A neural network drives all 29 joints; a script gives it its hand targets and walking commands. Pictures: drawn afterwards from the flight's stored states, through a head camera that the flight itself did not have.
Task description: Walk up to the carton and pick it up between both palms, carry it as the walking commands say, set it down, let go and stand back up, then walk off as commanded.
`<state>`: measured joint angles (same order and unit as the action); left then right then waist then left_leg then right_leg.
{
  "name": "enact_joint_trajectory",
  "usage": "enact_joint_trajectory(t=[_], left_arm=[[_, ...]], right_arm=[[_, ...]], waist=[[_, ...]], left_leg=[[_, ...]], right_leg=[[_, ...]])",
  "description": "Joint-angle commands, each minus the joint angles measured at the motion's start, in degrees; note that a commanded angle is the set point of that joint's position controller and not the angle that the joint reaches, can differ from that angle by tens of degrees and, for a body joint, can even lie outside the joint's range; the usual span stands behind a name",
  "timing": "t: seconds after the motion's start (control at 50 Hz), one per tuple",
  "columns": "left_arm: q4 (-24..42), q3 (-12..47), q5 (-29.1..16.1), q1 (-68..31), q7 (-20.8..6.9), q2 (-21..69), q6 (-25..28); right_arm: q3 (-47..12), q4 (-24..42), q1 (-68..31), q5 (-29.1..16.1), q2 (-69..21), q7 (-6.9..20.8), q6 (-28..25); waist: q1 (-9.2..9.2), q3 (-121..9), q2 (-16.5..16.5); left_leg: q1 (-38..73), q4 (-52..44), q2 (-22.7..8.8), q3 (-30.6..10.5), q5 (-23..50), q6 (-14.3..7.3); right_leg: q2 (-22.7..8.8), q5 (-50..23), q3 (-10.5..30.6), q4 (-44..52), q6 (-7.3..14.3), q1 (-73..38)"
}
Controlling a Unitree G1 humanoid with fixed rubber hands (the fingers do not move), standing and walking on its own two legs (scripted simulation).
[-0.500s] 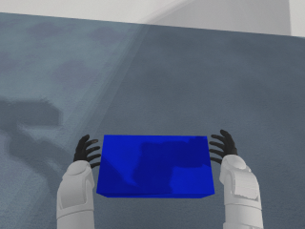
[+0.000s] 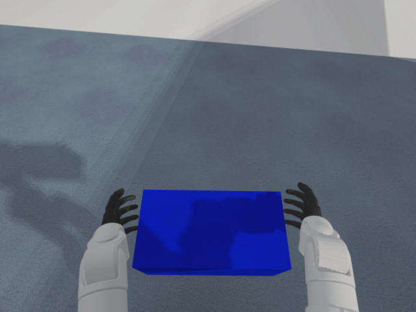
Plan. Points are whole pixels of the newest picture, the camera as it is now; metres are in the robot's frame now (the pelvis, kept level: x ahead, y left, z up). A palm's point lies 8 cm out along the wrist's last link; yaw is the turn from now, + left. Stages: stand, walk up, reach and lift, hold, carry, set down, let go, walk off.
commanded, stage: carry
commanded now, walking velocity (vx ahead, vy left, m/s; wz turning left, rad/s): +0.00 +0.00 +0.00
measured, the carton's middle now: (211, 234) +0.30 +0.00 -0.06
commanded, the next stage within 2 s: hold in 0.30 s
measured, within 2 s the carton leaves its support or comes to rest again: neither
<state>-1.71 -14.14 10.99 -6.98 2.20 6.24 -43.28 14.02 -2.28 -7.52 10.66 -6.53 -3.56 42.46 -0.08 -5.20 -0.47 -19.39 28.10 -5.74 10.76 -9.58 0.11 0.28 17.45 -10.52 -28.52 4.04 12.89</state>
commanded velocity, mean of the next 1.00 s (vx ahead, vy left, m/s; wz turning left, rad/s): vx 0.00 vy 0.00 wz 0.00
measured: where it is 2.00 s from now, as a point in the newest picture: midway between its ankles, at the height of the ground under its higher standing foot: outside the picture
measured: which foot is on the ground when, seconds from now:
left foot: down 0.00-1.00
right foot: down 0.00-1.00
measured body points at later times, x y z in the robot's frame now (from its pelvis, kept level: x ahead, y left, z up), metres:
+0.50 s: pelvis -0.01 +0.01 +0.01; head -0.03 +0.02 +0.46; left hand +0.29 +0.19 +0.04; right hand +0.26 -0.19 +0.03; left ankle +0.06 +0.15 -0.73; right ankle -0.02 -0.06 -0.74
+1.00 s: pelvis +0.00 +0.07 +0.02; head -0.03 +0.09 +0.46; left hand +0.32 +0.22 +0.05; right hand +0.30 -0.17 +0.07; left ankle +0.06 +0.15 -0.74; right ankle -0.02 -0.06 -0.73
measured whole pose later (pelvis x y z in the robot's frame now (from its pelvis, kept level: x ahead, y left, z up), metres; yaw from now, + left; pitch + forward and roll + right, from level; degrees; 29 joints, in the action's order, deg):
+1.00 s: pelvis +0.00 +0.07 +0.02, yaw -16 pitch -5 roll +0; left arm -13.2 -20.3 16.6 -15.9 0.3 6.9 -41.0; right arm 15.9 -28.6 -24.4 17.0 1.7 8.7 34.0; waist -7.5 -0.4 -1.5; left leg -3.2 13.1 2.1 2.0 -5.0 -1.9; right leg 0.4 9.3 6.6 -17.8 1.6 3.8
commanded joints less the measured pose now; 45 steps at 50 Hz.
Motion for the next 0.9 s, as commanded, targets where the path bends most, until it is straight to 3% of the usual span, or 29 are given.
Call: enact_joint_trajectory(t=[0.0,0.28,0.3,0.32,0.36,0.38,0.4,0.42,0.44,0.54,0.62,0.74,0.78,0.82,0.88], left_arm=[[3.1,33.5,-14.7,-26.3,-13.3,38.0,1.5],[6.0,35.5,-15.5,-25.0,-13.3,38.9,0.2],[-9.4,24.6,-9.2,-20.8,-13.3,24.1,2.0],[-3.4,29.0,-11.0,-22.2,-13.7,25.8,5.6],[2.2,33.2,-13.0,-23.3,-14.8,30.5,7.9],[5.3,33.3,-13.5,-24.7,-14.9,31.8,8.7],[7.7,31.0,-13.9,-29.7,-15.1,31.3,9.2],[8.8,31.0,-14.8,-31.6,-15.4,31.4,8.8],[7.2,30.0,-14.8,-31.6,-15.6,31.3,7.8],[-6.2,28.3,-13.2,-31.0,-18.7,35.5,4.5],[-10.3,26.7,-11.7,-37.1,-20.0,39.9,3.7],[-10.7,29.4,-12.1,-43.8,-20.8,47.4,3.3],[-10.4,30.3,-12.3,-43.9,-20.4,49.5,3.5],[-10.3,30.0,-12.0,-43.2,-19.6,50.0,3.9],[-10.4,28.2,-11.0,-42.8,-18.3,48.9,4.2]], right_arm=[[-34.2,2.1,-24.1,-14.9,-38.6,14.3,-0.5],[-36.2,5.2,-22.7,-15.8,-39.5,14.3,0.8],[-26.2,-13.1,-16.2,-8.7,-30.5,13.8,-1.4],[-29.5,-6.0,-17.2,-10.6,-30.8,13.5,-5.2],[-32.5,-0.8,-17.2,-11.4,-35.4,12.9,-8.3],[-36.3,2.2,-21.3,-13.1,-38.0,13.4,-8.8],[-39.6,3.2,-29.4,-14.7,-39.6,14.3,-9.2],[-41.0,2.9,-33.7,-15.2,-40.4,15.0,-9.5],[-41.4,0.9,-35.3,-14.8,-40.5,15.6,-9.6],[-36.6,-13.6,-35.4,-11.3,-46.0,19.0,-8.3],[-31.9,-20.9,-40.7,-9.7,-47.6,23.0,-8.4],[-24.3,-24.8,-42.7,-6.9,-44.2,26.2,-9.8],[-23.5,-24.3,-43.0,-6.6,-43.1,27.0,-10.2],[-24.3,-23.7,-44.1,-7.1,-43.1,27.6,-10.5],[-26.2,-23.5,-46.7,-8.0,-43.3,28.6,-11.0]], waist=[[-0.05,-11.1,0.5],[0.07,-11.8,0.4],[-1.36,5.2,-3.1],[0.31,2.7,-2.6],[1.25,-6.8,-2.3],[-2.59,-12.2,-1.9],[-7.81,-15.6,-4.2],[-9.18,-16.5,-2.9],[-10.60,-16.2,-3.2],[-10.33,-7.0,-1.6],[-9.82,-4.7,-0.2],[-3.26,-5.0,5.2],[-2.24,-5.8,6.1],[-3.38,-6.4,5.4],[-6.66,-7.1,3.8]], left_leg=[[6.7,-2.7,-4.3,-6.5,5.0,-0.6],[6.4,-2.5,-4.3,-6.4,5.5,-0.7],[19.9,-5.8,8.9,-11.5,6.4,-4.6],[21.0,-4.6,9.1,-12.0,11.1,-4.3],[21.0,-4.8,9.6,-13.0,16.0,-3.9],[18.8,-5.1,9.8,-13.1,17.6,-3.9],[16.2,-5.0,10.7,-12.4,16.2,-4.0],[14.2,-5.5,11.2,-11.9,15.8,-3.5],[14.2,-6.0,11.3,-11.5,13.9,-3.2],[17.8,-9.6,10.6,-10.7,7.2,-2.1],[19.1,-12.1,9.9,-10.3,4.1,-1.4],[19.2,-17.6,7.9,-12.3,0.3,0.5],[20.1,-18.5,7.0,-13.3,1.8,1.3],[20.6,-18.6,6.6,-14.1,3.3,1.3],[20.6,-18.5,6.2,-14.7,3.4,0.7]], right_leg=[[-9.0,-11.0,9.6,6.8,-0.6,-0.6],[-8.9,-12.7,9.8,6.5,-0.1,-0.9],[-1.0,-13.5,19.3,12.7,-3.3,3.3],[-1.0,-16.2,19.6,12.9,-2.7,2.6],[-1.9,-26.9,19.7,11.7,-3.2,-6.4],[-1.6,-32.4,19.9,10.2,-3.9,-12.2],[-1.1,-30.5,20.3,9.4,-3.8,-13.9],[-0.7,-31.0,20.2,9.2,-4.0,-15.6],[-0.5,-26.6,20.0,10.0,-3.8,-14.4],[0.2,-13.2,19.2,15.0,-3.9,-6.9],[2.0,-4.9,17.9,16.2,-2.4,-5.5],[4.4,-5.8,15.1,14.5,-0.6,-9.2],[4.7,-6.3,14.7,14.2,-0.2,-9.9],[4.9,-5.9,14.8,14.1,-0.1,-9.9],[5.1,-4.4,15.2,13.6,-0.3,-9.1]])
